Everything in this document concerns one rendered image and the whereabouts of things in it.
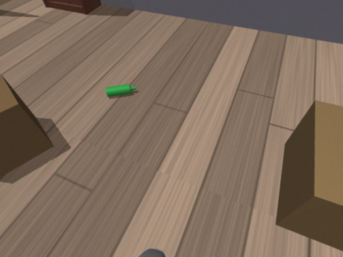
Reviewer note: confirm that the bookshelf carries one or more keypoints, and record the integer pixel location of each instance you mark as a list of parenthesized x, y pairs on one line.
[(79, 6)]

